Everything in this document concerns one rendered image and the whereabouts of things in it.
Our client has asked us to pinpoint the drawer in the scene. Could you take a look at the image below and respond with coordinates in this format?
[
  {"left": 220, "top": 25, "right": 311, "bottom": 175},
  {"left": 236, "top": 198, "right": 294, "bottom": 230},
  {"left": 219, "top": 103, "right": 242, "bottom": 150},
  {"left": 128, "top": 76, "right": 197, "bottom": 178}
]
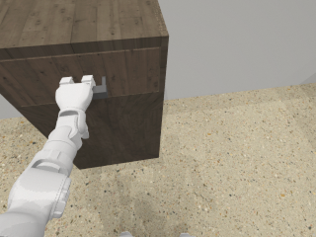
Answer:
[{"left": 0, "top": 46, "right": 159, "bottom": 106}]

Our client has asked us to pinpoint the cabinet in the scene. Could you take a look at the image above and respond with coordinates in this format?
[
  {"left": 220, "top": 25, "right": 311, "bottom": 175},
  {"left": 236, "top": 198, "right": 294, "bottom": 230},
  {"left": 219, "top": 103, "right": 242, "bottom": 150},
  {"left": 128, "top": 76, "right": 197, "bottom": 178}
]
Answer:
[{"left": 0, "top": 0, "right": 169, "bottom": 170}]

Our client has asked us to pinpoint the handle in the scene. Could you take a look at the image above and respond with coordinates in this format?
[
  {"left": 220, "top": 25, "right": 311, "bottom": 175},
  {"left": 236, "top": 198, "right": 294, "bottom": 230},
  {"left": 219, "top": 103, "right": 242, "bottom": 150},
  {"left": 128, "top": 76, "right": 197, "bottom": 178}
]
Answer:
[{"left": 92, "top": 76, "right": 109, "bottom": 100}]

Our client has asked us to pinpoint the robot left hand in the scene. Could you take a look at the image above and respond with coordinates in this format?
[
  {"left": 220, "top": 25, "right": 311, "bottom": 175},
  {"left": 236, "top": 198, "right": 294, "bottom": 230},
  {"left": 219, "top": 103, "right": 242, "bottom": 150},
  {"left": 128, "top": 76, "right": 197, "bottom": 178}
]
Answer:
[{"left": 55, "top": 75, "right": 96, "bottom": 139}]

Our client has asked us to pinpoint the robot left forearm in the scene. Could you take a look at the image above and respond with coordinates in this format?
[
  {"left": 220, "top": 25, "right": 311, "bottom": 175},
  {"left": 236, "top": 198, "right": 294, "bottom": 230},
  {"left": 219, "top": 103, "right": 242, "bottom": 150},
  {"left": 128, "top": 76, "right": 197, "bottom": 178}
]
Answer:
[{"left": 7, "top": 107, "right": 86, "bottom": 210}]

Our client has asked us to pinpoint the robot left upper arm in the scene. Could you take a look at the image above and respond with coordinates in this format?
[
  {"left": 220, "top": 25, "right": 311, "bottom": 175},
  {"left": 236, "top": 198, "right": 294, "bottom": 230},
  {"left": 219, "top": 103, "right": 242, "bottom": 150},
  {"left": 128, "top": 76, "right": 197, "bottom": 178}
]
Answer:
[{"left": 0, "top": 167, "right": 72, "bottom": 237}]

